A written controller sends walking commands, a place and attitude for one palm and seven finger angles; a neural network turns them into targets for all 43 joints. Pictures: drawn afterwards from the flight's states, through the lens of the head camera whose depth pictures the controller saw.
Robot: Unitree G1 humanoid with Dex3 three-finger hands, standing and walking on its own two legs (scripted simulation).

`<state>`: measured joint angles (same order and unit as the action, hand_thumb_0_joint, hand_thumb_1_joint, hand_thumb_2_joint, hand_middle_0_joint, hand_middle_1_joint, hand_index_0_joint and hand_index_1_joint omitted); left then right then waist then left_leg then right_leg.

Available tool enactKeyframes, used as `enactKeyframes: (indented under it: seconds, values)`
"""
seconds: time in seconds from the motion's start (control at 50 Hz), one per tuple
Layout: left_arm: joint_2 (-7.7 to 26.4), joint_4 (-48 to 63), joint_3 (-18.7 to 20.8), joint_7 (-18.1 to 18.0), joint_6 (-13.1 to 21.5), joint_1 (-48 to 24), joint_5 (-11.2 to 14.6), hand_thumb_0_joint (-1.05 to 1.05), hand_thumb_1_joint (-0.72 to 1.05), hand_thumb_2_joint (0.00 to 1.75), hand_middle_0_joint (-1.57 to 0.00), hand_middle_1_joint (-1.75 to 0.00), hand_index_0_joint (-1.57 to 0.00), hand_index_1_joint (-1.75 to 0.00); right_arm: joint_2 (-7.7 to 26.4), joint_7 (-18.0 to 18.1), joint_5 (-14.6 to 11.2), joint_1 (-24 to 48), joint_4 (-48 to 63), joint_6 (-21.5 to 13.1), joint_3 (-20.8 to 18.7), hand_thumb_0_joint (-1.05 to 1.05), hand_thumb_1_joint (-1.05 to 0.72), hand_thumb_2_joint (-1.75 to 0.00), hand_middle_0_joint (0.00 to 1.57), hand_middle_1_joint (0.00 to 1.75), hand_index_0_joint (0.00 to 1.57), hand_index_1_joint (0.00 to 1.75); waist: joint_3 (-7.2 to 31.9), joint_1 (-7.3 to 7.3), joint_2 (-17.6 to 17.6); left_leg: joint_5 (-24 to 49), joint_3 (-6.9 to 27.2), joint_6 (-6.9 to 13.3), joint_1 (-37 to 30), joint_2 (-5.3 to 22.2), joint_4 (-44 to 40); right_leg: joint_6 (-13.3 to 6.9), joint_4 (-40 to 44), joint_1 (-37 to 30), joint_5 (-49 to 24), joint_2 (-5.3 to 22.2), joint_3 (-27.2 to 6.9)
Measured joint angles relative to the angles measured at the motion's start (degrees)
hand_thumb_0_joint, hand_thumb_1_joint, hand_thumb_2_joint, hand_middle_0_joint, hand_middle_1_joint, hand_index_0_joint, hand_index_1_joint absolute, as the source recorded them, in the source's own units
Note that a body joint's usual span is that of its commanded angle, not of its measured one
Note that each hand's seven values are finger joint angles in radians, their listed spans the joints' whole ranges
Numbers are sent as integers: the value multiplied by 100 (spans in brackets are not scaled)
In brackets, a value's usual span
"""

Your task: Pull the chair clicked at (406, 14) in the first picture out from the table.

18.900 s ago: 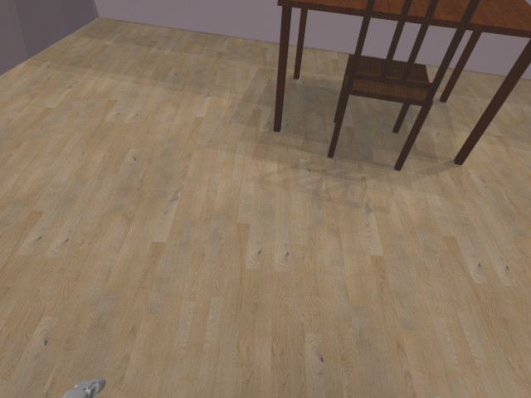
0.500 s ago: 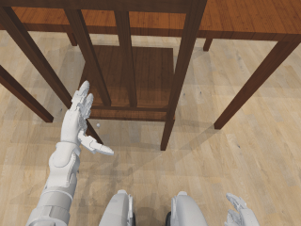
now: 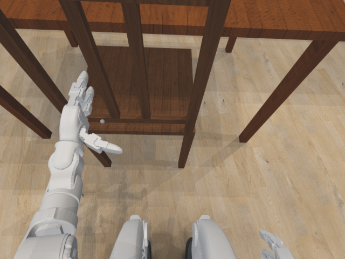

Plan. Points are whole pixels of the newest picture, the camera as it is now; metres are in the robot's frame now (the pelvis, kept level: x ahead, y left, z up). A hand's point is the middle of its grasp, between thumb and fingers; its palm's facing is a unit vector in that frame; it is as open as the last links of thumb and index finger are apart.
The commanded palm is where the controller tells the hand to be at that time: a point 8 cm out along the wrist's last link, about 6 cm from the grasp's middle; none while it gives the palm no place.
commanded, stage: push the fingers through the gap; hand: left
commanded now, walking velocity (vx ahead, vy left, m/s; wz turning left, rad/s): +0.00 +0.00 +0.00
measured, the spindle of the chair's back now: (99, 76) +0.51 +0.17 +0.06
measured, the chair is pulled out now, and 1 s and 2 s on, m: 0.00 0.00 0.00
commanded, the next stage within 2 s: hook a spindle and tug to test in 1.06 s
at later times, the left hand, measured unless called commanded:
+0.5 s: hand (108, 101) +0.47 +0.15 +0.02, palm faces -0.03 -1.00 -0.05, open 16.9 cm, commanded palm +0.44 +0.20 +0.02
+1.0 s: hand (109, 101) +0.47 +0.15 +0.02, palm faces -0.03 -1.00 -0.03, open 16.9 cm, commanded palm +0.45 +0.20 +0.02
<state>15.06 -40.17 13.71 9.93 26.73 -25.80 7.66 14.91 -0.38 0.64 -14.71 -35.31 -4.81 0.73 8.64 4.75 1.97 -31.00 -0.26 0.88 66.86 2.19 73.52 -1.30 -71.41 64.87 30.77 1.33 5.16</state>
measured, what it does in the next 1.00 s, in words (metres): stands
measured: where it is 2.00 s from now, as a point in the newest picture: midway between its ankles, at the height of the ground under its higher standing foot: outside the picture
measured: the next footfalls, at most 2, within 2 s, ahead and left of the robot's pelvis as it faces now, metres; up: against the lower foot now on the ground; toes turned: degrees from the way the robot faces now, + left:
none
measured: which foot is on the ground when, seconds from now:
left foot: down 0.00-1.00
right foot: down 0.00-1.00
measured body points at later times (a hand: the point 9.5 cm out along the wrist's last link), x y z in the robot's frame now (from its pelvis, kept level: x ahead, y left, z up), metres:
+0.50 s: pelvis +0.00 +0.01 +0.00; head +0.15 +0.02 +0.42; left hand +0.46 +0.21 +0.03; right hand +0.06 -0.25 -0.12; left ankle +0.03 +0.11 -0.62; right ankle +0.03 -0.11 -0.62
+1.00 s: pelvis +0.00 +0.01 +0.00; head +0.15 +0.02 +0.42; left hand +0.47 +0.20 +0.02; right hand +0.05 -0.25 -0.12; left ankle +0.03 +0.11 -0.62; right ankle +0.03 -0.11 -0.62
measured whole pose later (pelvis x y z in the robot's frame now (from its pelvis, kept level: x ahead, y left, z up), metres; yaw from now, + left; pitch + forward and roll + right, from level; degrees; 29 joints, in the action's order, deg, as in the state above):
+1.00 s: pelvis +0.00 +0.01 +0.00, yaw -1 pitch +27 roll -3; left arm 18.0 -55.5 17.8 8.5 27.6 -39.9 4.7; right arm 14.7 -2.3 1.8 -17.3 -36.0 0.7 1.2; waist 8.8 7.6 2.4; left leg -30.8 -0.9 1.7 69.7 2.6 73.6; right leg -0.5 -70.7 67.8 29.7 0.8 4.3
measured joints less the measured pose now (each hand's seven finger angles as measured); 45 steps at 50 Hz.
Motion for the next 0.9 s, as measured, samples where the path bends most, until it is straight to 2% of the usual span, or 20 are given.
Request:
enactKeyframes:
  seconds: [0.08, 0.2, 0.44, 0.62, 0.76, 0.9]
  values:
    - [81, -241, 22, 34, 52, -269, -54, -1, -50, 30, -6, -8, -6, -8, 11, -23, 12, -21, -58, 34, 3, 1, -91, -90, 20, 30, 21, 30, 5, 31, -3, -9, 5, 16, 84, -1, 56, 13, -36, 73, -1, 1, 2]
    - [162, -617, 69, 15, -81, -639, -85, -1, -50, 30, -6, -8, -6, -8, 28, -35, 23, -53, -71, 99, 1, 1, -91, -90, 20, 30, 21, 30, -22, 105, 46, 1, -7, 47, 186, -5, 82, 44, -31, 162, -34, 5, -11]
    - [247, -1137, 272, -163, 65, -1217, -265, -1, -50, 30, -6, -8, -6, -8, -24, -127, 104, -190, -108, 239, 36, 0, -91, -90, 20, 30, 21, 30, 24, 239, 40, -7, -74, 86, 294, 9, 84, 84, -30, 298, -57, -10, -81]
    - [290, -1405, 339, -184, 96, -1389, -302, -1, -50, 30, -6, -8, -6, -8, -25, -163, 122, -256, -115, 366, 39, 0, -91, -90, 20, 30, 21, 30, 14, 268, 43, 2, -77, 88, 303, 22, 61, 86, 3, 309, -77, -27, -87]
    - [494, -1698, 529, -150, 217, -1766, -389, -1, -50, 30, -6, -8, -6, -8, -11, -155, 168, -214, -114, 411, 51, 0, -91, -90, 20, 30, 21, 30, -21, 360, 29, -11, -36, 76, 468, 39, 175, 67, -86, 454, -68, -43, -51]
    - [421, -1449, 406, -60, 84, -1509, -274, -1, -50, 30, -6, -8, -6, -8, -6, -211, 125, -275, -75, 551, 11, 0, -91, -90, 20, 30, 20, 30, 8, 293, 66, 3, -71, 79, 369, 49, 73, 77, 9, 375, -96, -58, -87]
